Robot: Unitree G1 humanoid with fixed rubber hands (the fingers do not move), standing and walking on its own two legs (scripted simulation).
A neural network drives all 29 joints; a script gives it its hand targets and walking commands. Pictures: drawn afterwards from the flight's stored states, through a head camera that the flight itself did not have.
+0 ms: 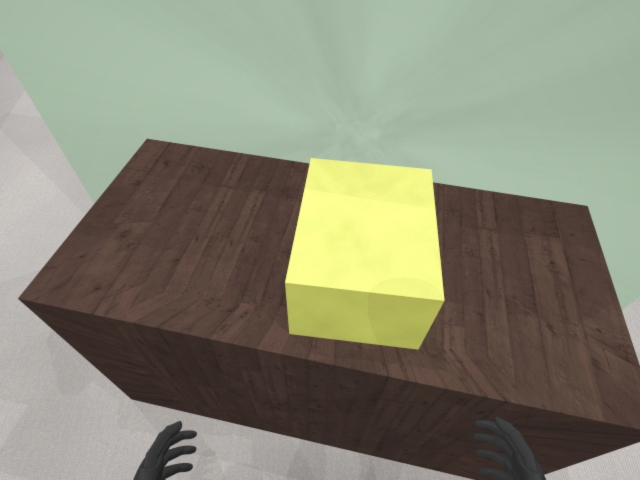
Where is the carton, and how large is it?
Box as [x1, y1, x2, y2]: [285, 158, 444, 349]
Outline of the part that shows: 311,158 285,280 289,333 417,349 444,300 431,169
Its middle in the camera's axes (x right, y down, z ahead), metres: +0.08 +0.02 +0.70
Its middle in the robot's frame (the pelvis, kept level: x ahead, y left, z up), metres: +0.51 -0.02 -0.09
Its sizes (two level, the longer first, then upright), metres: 0.282 0.227 0.167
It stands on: a pedestal, 0.60 m high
